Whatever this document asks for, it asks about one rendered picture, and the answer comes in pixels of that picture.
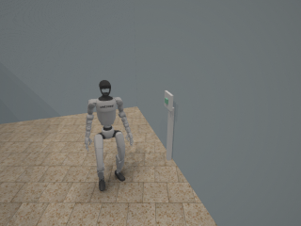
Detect robot left forearm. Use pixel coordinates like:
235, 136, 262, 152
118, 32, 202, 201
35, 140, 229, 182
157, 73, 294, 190
121, 112, 131, 133

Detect robot left hand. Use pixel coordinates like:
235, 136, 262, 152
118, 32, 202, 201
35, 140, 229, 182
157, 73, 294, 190
125, 132, 134, 146

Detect robot head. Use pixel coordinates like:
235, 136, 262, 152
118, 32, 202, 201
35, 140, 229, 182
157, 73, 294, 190
98, 80, 113, 101

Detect humanoid robot torso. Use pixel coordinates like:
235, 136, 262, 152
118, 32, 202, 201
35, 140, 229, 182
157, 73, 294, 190
96, 96, 117, 139

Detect panel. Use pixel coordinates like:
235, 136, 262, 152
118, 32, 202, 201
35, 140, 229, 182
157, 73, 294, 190
164, 90, 175, 161

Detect left robot upper arm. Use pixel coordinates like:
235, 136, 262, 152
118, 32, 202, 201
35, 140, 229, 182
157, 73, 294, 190
115, 97, 126, 118

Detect right robot upper arm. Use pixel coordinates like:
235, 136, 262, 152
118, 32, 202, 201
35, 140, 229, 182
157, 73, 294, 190
87, 99, 97, 121

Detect robot right forearm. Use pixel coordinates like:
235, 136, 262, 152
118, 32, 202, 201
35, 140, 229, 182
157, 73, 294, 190
85, 115, 92, 137

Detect robot right hand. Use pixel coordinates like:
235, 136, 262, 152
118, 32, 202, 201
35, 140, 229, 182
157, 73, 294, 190
85, 137, 92, 151

